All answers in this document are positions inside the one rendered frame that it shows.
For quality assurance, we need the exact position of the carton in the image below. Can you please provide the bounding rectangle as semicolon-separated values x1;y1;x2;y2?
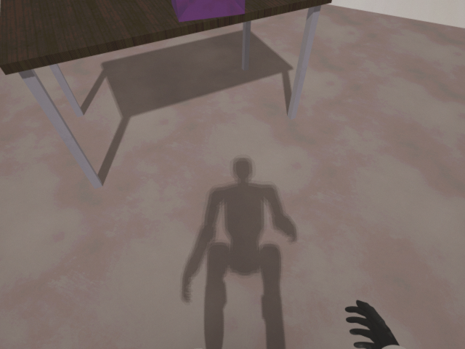
171;0;245;22

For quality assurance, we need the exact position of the table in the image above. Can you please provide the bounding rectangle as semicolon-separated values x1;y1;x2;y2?
0;0;332;189

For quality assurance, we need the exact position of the right robot hand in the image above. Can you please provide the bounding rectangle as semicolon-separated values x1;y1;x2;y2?
345;300;399;349

